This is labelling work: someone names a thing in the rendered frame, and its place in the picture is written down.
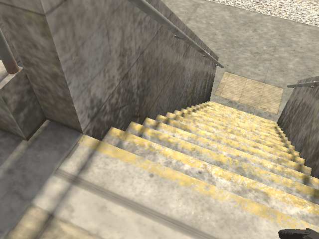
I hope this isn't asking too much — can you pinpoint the robot right hand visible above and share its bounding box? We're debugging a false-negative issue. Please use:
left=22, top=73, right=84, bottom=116
left=278, top=228, right=319, bottom=239

